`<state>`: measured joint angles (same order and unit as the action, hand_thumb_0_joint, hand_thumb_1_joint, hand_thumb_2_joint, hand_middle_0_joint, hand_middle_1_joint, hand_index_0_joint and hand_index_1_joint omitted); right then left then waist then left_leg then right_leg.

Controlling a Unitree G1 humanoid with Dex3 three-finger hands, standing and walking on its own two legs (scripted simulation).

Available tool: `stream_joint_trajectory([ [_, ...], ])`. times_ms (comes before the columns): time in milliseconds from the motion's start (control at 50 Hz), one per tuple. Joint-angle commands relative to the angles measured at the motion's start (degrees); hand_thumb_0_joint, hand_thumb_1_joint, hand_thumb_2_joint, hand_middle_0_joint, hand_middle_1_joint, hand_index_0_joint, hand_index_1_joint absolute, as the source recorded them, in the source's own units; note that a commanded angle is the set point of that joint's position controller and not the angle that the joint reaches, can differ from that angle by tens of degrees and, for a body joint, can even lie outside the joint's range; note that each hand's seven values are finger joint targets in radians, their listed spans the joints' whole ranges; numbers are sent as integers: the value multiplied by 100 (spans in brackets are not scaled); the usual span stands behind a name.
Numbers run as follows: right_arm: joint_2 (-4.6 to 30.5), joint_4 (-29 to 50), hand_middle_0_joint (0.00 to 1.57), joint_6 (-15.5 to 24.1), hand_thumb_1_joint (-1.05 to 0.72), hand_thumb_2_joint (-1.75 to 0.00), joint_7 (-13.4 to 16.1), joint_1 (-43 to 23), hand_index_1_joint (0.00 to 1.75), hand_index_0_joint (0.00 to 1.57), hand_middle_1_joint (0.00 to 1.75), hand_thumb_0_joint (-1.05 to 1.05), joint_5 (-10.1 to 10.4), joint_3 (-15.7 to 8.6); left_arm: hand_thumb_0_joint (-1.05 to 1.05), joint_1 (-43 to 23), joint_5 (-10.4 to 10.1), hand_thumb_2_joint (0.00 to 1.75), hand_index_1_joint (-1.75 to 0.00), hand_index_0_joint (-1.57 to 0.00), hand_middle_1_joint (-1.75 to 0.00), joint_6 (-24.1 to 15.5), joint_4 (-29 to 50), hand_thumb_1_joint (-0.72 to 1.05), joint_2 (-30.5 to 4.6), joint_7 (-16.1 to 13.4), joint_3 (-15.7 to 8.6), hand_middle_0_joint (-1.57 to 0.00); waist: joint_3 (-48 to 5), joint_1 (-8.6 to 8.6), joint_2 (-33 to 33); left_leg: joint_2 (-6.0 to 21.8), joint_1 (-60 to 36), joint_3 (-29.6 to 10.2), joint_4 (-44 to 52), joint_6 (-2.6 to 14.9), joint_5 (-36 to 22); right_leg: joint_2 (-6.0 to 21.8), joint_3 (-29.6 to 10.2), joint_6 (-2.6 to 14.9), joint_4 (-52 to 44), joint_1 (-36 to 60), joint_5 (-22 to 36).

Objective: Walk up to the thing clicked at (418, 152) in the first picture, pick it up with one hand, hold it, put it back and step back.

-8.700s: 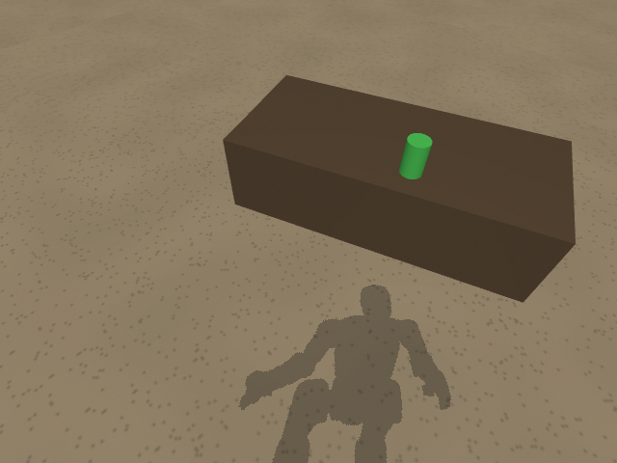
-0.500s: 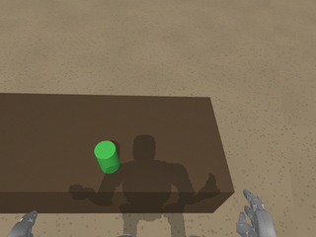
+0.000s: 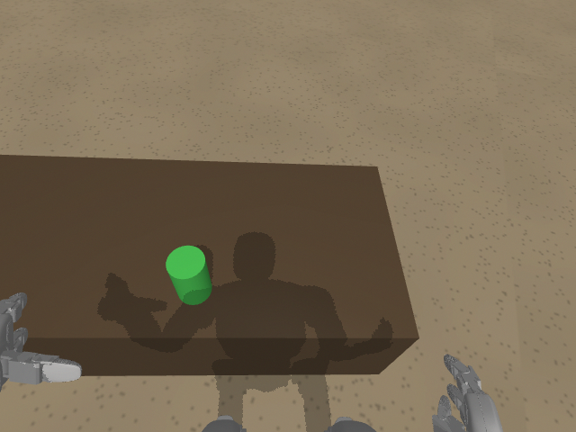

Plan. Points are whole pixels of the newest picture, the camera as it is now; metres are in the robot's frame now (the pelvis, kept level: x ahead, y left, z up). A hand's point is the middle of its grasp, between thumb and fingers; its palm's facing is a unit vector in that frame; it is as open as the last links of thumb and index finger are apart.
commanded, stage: go down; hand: left
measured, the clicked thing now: (190, 276) +0.48 +0.20 -0.29
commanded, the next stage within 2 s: none
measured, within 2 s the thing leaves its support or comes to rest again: neither
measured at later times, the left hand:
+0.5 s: hand (21, 291) +0.32 +0.37 -0.01, palm faces +0.21 -0.96 -0.16, open 17.2 cm
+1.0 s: hand (12, 270) +0.34 +0.39 +0.01, palm faces +0.22 -0.97 -0.13, open 17.0 cm
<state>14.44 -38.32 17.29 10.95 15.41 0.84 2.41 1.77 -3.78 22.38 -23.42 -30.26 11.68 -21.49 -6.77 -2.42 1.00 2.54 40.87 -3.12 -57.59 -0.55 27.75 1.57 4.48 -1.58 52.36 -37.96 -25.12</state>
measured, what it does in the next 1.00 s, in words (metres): stands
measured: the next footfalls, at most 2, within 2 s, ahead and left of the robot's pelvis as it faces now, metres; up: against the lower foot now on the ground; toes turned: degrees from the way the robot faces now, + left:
none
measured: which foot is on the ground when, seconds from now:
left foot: down 0.00-1.00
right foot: down 0.00-1.00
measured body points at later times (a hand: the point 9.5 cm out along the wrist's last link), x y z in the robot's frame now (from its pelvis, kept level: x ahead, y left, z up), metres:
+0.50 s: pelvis -0.01 +0.00 -0.01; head +0.09 +0.03 +0.43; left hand +0.30 +0.42 +0.01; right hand +0.08 -0.28 -0.10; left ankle +0.01 +0.12 -0.68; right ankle +0.01 -0.14 -0.68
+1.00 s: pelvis +0.00 +0.00 -0.01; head +0.10 +0.03 +0.42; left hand +0.33 +0.44 +0.02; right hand +0.08 -0.29 -0.10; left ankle +0.01 +0.12 -0.68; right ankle +0.01 -0.14 -0.68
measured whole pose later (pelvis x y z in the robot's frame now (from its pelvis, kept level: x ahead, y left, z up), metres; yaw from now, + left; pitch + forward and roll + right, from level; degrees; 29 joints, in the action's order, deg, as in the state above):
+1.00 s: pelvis +0.00 +0.00 -0.01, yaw -2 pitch +18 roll -4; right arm 17.5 -39.7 10.7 9.2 17.6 -1.6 2.7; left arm -24.7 -3.9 -8.2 -62.1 -45.5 30.4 -37.7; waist -5.2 -3.4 -0.9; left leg 3.3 50.9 -2.5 -60.7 -0.6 27.8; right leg 0.8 3.6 -1.4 55.3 -48.4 -24.7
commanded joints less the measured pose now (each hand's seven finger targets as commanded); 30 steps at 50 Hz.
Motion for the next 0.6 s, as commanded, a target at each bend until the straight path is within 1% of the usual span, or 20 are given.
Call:
stream_joint_trajectory([
  [0, 977, 607, 20, 272, -90, -90, 53, 41, 30, 20, 30, 0, 16, -407, 0, -931, -40, 6, -5, -4, -3, -668, -56, -57, -1796, 370, -871, -7, -956, 70, 468, -190, -631, 69, 999, 105, -1548, -223, -103, 220, -694, 530, 1115],
  [40, 1028, 502, 20, 258, -90, -90, 4, 229, 30, 20, 30, 0, -17, -461, 0, -1269, -17, 6, -5, -5, -3, -981, -313, -58, -2001, 569, -975, -7, -982, 64, 590, -169, -606, 83, 935, 79, -1689, -233, -94, 234, -578, 383, 1189],
  [60, 1064, 470, 20, 246, -90, -90, -13, 283, 30, 20, 30, 0, -30, -494, 0, -1245, -28, 7, -5, -5, -3, -1144, -425, -58, -2084, 659, -1067, -7, -1065, 111, 668, -145, -686, 71, 943, 49, -1876, -244, -70, 252, -501, 386, 1261],
  [80, 1084, 450, 20, 239, -90, -90, -27, 369, 30, 20, 30, 0, -45, -523, 0, -1496, -27, 7, -6, -5, -3, -1323, -362, -58, -2147, 730, -1069, -7, -1264, 113, 723, -130, -797, 65, 920, 40, -2054, -240, -72, 264, -465, 402, 1365],
  [100, 1049, 560, 20, 233, -89, -90, -43, 288, 30, 20, 30, 0, -53, -483, 0, -1696, -28, 7, -5, -4, -2, -1484, -303, -57, -2290, 777, -1176, -7, -1293, 141, 776, -128, -816, 80, 909, 40, -2107, -232, -96, 268, -450, 378, 1406],
  [140, 1098, 557, 20, 213, -89, -90, -66, 326, 30, 20, 30, 0, -66, -500, 0, -1853, -48, 8, -6, -4, -3, -1732, -618, -56, -2469, 868, -1317, -7, -1229, 138, 733, -123, -706, 81, 906, 46, -1929, -237, -94, 271, -440, 333, 1293],
  [180, 1149, 416, 20, 152, -89, -90, -66, 486, 30, 20, 30, 0, -98, -555, 0, -2046, -67, 9, -5, -4, -3, -1975, -883, -55, -2495, 959, -1381, -6, -1404, 78, 710, -123, -763, 120, 812, 63, -2021, -224, -126, 263, -418, 298, 1410],
  [220, 1183, 435, 20, 103, -89, -90, -67, 525, 30, 20, 30, 0, -119, -538, 0, -2393, -61, 9, -5, -4, -3, -2230, -874, -52, -2826, 1053, -1541, -6, -1483, 134, 790, -116, -814, 125, 782, 60, -2165, -211, -142, 279, -390, 292, 1491],
  [280, 1238, 352, 20, 1, -89, -90, -77, 626, 30, 20, 30, 0, -147, -555, 0, -2574, -82, 10, -4, -3, -2, -2460, -1396, -51, -2817, 1204, -1558, -6, -1602, 71, 763, -96, -916, 115, 730, 63, -2339, -208, -144, 290, -368, 216, 1607],
  [300, 1252, 346, 20, -27, -89, -90, -71, 628, 30, 20, 30, 0, -151, -551, 0, -2711, -70, 8, -4, -3, -1, -2543, -1463, -49, -2905, 1250, -1579, -6, -1507, 81, 761, -105, -848, 123, 751, 69, -2202, -208, -156, 294, -389, 152, 1516],
  [320, 1262, 237, 20, -55, -89, -90, -67, 695, 30, 20, 30, 0, -160, -564, 0, -2766, -76, 9, -4, -3, -2, -2602, -1713, -47, -2838, 1323, -1527, -6, -1371, 55, 832, -97, -797, 103, 773, 50, -2033, -223, -142, 298, -369, 8, 1357],
  [340, 1294, 256, 20, -79, -89, -90, -70, 720, 30, 20, 30, 0, -172, -560, 0, -2934, -62, 8, -4, -3, -2, -2696, -1730, -48, -3057, 1352, -1632, -6, -1429, 74, 784, -95, -740, 91, 772, 59, -1918, -221, -131, 302, -375, -4, 1271],
  [360, 1309, 322, 20, -105, -89, -90, -68, 655, 30, 20, 30, 0, -164, -546, 0, -2936, -56, 8, -3, -3, -1, -2762, -1856, -47, -3143, 1370, -1681, -6, -1426, 114, 828, -104, -725, 103, 800, 53, -1784, -217, -139, 308, -388, -16, 1184],
  [380, 1299, 297, 20, -122, -89, -90, -74, 660, 30, 20, 30, 0, -172, -536, 0, -3006, -70, 7, -3, -3, -1, -2815, -2065, -46, -3056, 1421, -1620, -6, -1346, 58, 729, -99, -629, 98, 809, 59, -1615, -230, -130, 304, -394, -27, 1088],
  [420, 1307, 292, 20, -177, -89, -90, -69, 677, 30, 20, 30, 0, -170, -515, 0, -3112, -78, 7, -2, -4, -1, -2946, -2234, -44, -3241, 1466, -1742, -6, -1414, 114, 710, -118, -530, 124, 791, 70, -1607, -212, -158, 305, -395, 61, 1120],
  [440, 1329, 279, 20, -193, -89, -90, -76, 694, 30, 20, 30, 0, -170, -518, 0, -3201, -95, 7, -2, -3, -1, -2983, -2335, -45, -3142, 1504, -1653, -5, -1446, 54, 729, -98, -640, 119, 766, 68, -1676, -225, -152, 310, -371, -71, 1151],
  [460, 1344, 293, 20, -210, -89, -90, -72, 711, 30, 20, 30, 0, -181, -509, 0, -3346, -81, 6, -2, -4, 0, -3046, -2252, -43, -3367, 1525, -1743, -6, -1423, 112, 836, -115, -547, 130, 762, 63, -1578, -213, -161, 315, -372, -67, 1078],
  [520, 1371, 261, 20, -278, -89, -90, -74, 758, 30, 20, 30, 0, -198, -495, 0, -3408, -98, 6, -1, -3, 0, -3167, -2451, -43, -3511, 1581, -1858, -6, -1774, 89, 699, -106, -682, 130, 633, 84, -2026, -205, -159, 294, -336, 81, 1411],
  [540, 1365, 230, 20, -302, -89, -90, -70, 783, 30, 20, 30, 0, -202, -478, 0, -3547, -89, 7, -2, -3, 0, -3202, -2501, -42, -3554, 1620, -1838, -5, -1671, 64, 829, -116, -655, 153, 606, 76, -2001, -207, -177, 298, -338, -10, 1398],
  [580, 1397, 198, 20, -344, -89, -90, -59, 796, 30, 20, 30, 0, -214, -472, 0, -3537, -85, 7, -2, -3, 0, -3234, -2628, -42, -3583, 1655, -1852, -5, -1782, 49, 846, -93, -807, 119, 564, 72, -2256, -218, -150, 304, -308, -138, 1496],
])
